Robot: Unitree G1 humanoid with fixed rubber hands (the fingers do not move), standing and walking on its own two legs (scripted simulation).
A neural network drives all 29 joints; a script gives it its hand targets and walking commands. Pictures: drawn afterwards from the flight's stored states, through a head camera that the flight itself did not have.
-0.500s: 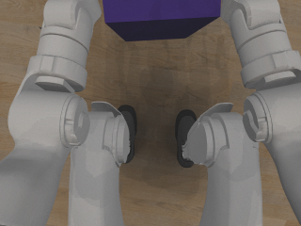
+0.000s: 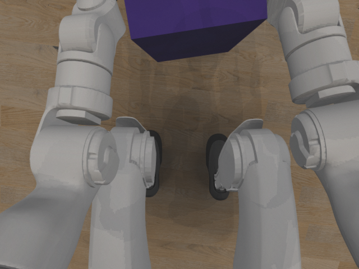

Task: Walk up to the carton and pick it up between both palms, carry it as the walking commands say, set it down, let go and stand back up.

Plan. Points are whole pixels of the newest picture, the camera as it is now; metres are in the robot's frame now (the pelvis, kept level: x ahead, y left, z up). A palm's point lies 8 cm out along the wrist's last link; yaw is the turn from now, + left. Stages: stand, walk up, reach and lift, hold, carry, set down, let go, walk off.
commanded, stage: reach and lift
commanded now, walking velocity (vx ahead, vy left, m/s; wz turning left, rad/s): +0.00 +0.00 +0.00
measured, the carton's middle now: out of the picture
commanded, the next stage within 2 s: none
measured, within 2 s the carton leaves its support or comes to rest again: neither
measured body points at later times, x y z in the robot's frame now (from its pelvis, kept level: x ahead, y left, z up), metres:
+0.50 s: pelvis -0.01 +0.00 +0.05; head +0.32 +0.02 +0.35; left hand +0.53 +0.16 -0.05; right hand +0.57 -0.11 -0.04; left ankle +0.15 +0.12 -0.35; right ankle +0.15 -0.10 -0.35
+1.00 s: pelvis -0.02 +0.00 +0.10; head +0.29 +0.02 +0.42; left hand +0.51 +0.16 +0.02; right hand +0.55 -0.11 +0.03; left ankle +0.15 +0.12 -0.35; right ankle +0.15 -0.10 -0.35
